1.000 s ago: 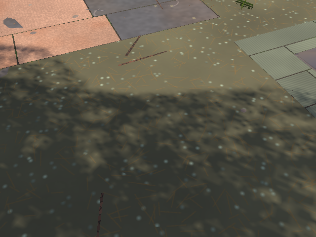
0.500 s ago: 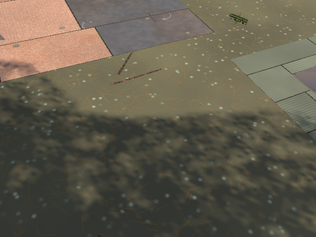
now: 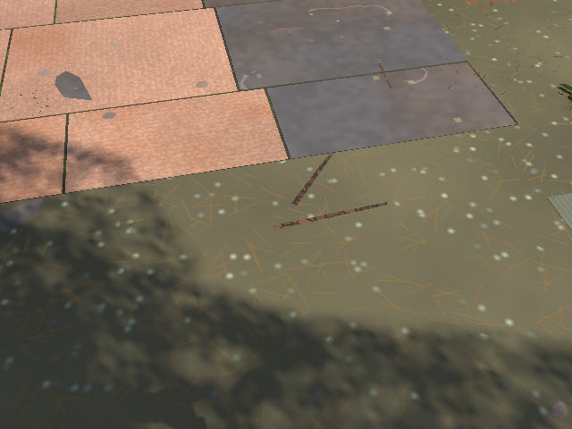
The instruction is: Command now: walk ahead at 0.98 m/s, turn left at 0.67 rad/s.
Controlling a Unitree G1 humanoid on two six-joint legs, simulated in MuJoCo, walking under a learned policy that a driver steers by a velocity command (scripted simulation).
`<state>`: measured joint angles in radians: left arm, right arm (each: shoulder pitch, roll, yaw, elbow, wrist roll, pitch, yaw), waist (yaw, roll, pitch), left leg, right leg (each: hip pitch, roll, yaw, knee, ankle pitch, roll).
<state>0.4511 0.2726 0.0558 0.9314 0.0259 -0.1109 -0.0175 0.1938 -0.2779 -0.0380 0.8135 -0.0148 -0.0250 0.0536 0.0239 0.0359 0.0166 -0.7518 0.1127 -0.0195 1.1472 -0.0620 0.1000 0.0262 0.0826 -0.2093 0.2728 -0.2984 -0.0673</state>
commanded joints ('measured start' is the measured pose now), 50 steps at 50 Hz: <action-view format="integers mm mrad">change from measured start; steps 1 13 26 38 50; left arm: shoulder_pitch -71 -218 -577 -103 -20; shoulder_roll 45 71 57 77 215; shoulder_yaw -6 -31 -66 0 16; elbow -55 -278 -416 -192 -94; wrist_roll -3 6 2 22 -14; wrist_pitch -37 -23 39 23 -5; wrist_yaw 1 28 -3 30 42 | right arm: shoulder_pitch -105 267 263 4 -117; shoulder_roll -5 -280 -203 -77 -61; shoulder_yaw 14 -104 -89 -21 22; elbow -89 0 2 -149 -211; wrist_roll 6 -14 23 -23 -45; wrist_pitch -5 18 -61 0 -9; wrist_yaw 18 -43 -37 3 42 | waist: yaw -37 -148 -127 6 -108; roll -63 29 9 -114 -118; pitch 163 -222 41 -18 30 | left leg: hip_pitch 26 1132 547 2 431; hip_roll -7 151 -113 -33 -224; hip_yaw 86 -813 -365 -70 194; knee -153 -876 -924 194 -473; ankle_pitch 145 -392 283 -200 52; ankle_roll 10 424 142 1 53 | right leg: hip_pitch -200 -933 -478 -65 -104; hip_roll -219 -60 -121 -373 -290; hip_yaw -9 311 203 463 -35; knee -215 1414 325 -41 122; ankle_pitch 513 -143 409 -30 1250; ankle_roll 33 70 107 -8 57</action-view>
